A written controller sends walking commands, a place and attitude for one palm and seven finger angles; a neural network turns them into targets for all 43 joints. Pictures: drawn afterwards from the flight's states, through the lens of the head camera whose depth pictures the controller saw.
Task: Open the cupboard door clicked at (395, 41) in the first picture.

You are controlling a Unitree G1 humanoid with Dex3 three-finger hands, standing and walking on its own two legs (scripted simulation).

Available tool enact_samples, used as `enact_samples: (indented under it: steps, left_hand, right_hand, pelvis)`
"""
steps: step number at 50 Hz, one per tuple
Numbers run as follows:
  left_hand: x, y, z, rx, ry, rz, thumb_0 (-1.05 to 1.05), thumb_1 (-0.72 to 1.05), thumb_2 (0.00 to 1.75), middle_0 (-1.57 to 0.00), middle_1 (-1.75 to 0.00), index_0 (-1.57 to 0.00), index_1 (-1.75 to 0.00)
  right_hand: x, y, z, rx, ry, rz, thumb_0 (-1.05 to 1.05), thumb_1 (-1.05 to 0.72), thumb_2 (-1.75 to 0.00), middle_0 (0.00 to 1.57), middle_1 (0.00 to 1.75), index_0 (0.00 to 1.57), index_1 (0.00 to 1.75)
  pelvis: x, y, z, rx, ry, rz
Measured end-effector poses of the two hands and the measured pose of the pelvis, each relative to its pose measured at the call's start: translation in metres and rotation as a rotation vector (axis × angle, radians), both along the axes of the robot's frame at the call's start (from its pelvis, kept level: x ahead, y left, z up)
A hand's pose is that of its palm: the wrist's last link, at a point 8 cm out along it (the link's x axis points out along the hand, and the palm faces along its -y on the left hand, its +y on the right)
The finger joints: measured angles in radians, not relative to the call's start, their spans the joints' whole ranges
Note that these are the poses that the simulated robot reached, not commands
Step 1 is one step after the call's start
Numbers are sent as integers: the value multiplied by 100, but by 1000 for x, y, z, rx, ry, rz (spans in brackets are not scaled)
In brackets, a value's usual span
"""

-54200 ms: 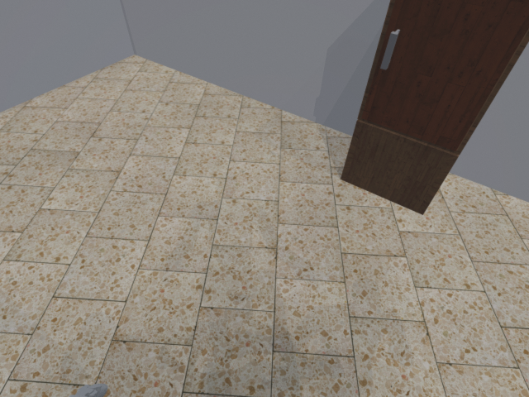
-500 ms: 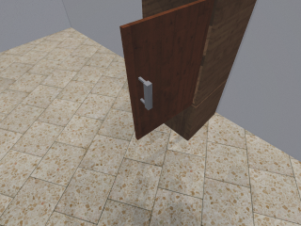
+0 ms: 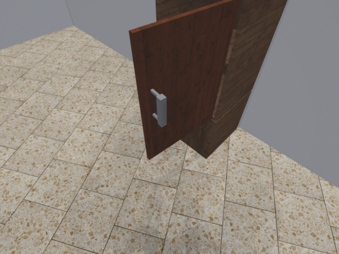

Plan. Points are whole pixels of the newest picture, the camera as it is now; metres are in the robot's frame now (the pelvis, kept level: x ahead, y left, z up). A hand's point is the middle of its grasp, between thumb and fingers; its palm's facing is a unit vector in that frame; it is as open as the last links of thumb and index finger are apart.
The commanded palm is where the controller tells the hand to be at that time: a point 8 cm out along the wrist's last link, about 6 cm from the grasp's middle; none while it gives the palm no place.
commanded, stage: look to check the result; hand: left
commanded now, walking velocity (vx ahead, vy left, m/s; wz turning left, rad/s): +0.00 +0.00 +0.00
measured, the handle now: (158, 108) +0.57 +0.07 -0.02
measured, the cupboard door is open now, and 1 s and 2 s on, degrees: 83 83 83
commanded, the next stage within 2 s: stand and wait in 0.42 s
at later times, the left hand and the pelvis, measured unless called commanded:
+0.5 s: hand out of the picture +0.01 +0.16 -0.17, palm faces +0.05 -0.98 -0.19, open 7.4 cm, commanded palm none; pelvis +0.02 +0.00 +0.00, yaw +0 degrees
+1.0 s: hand out of the picture +0.02 +0.16 -0.17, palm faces +0.04 -0.98 -0.21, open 7.4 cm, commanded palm none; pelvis +0.02 -0.02 +0.00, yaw +0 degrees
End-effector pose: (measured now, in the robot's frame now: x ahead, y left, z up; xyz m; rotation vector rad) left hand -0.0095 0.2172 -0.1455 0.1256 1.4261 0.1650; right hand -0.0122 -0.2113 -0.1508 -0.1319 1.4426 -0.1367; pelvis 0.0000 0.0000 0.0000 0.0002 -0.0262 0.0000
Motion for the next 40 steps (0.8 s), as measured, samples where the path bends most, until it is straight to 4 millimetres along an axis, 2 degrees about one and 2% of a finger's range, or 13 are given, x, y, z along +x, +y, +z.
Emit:
enact_samples:
  steps: [11, 23, 40]
  left_hand:
    - [-8, -2, 1, 1, 45, 16, 0, 91, 90, -20, -30, -20, -30]
    - [9, -4, 2, 4, 11, 10, 0, 91, 90, -20, -30, -20, -30]
    - [22, -4, 5, 22, -4, 2, 0, 91, 90, -20, -30, -20, -30]
  right_hand:
    - [15, -6, 1, -11, -7, 7, 1, -91, -90, 19, 30, 20, 30]
    - [31, -13, 1, -22, -35, 18, 1, -92, -90, 19, 30, 20, 30]
    - [34, -19, 0, -14, -27, 20, 1, -91, -90, 19, 30, 20, 30]
  pelvis:
    - [10, -1, 1, 4, 3, -2]
    - [16, -4, 1, 7, 0, -1]
    - [21, -11, 1, 11, 3, 1]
